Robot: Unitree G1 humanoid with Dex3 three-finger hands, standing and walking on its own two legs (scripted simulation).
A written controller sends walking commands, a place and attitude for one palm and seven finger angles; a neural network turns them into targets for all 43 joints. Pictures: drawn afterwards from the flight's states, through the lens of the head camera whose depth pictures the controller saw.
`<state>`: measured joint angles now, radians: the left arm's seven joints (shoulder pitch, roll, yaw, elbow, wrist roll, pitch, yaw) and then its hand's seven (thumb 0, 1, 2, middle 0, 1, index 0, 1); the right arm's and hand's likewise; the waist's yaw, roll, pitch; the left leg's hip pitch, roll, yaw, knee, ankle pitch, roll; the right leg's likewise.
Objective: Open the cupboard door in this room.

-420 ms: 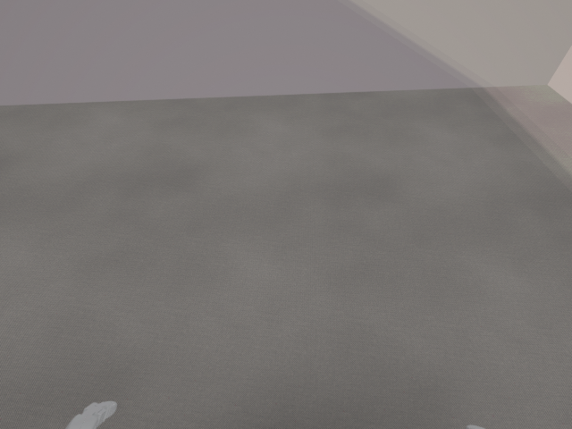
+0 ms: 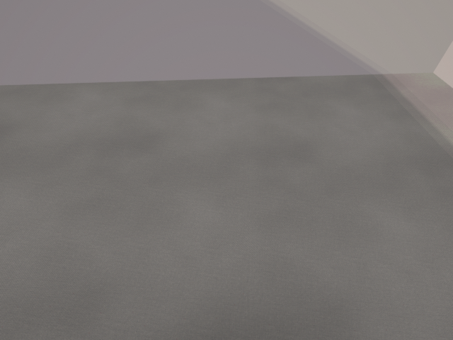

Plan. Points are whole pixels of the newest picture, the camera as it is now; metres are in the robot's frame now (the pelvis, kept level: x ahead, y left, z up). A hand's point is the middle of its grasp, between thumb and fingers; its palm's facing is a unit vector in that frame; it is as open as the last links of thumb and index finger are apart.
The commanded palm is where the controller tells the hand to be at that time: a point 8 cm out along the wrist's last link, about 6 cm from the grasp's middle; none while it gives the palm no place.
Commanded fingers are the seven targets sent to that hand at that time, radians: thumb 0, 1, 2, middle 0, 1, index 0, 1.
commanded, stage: stand and wait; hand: left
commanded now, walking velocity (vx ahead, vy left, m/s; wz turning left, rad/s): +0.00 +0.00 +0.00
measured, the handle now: out of the picture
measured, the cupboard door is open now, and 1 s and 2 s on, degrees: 0 0 0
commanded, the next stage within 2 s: turn or walk to find it in 0.48 s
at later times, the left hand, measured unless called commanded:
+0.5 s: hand out of the picture +0.05 +0.24 -0.15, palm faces -0.02 -0.94 -0.33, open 7.4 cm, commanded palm none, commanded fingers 0.00 0.90 0.90 -0.20 -0.30 -0.20 -0.30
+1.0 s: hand out of the picture +0.01 +0.22 -0.18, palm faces +0.12 -0.97 -0.22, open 7.4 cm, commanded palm none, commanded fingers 0.00 0.90 0.90 -0.20 -0.30 -0.20 -0.30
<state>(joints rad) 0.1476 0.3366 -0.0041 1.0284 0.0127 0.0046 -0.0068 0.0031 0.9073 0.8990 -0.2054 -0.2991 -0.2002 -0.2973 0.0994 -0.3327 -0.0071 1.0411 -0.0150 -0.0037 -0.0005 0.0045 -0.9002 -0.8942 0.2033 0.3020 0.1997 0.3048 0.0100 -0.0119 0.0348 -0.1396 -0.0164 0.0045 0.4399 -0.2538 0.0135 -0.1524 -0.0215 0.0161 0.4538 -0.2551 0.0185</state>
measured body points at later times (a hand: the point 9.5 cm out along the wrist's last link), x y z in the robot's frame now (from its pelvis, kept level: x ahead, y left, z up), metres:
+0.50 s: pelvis -0.02 -0.01 +0.00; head -0.02 -0.01 +0.45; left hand +0.05 +0.29 -0.13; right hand +0.05 -0.31 -0.13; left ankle -0.01 +0.11 -0.74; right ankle +0.00 -0.13 -0.74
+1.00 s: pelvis -0.04 +0.01 -0.01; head -0.01 +0.03 +0.44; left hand +0.00 +0.27 -0.16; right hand +0.03 -0.23 -0.15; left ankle -0.01 +0.11 -0.74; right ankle -0.04 -0.13 -0.69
